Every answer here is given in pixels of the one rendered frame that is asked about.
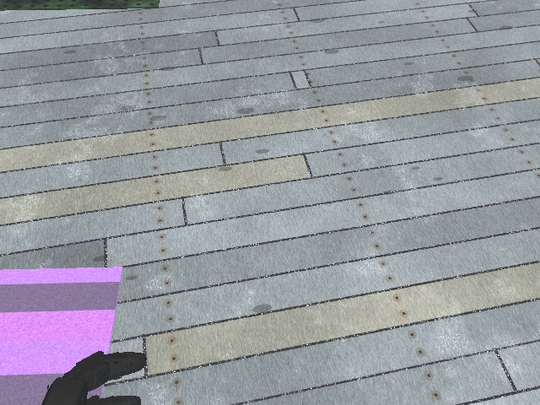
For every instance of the left robot hand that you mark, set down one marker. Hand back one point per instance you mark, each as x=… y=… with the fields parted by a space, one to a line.
x=89 y=374

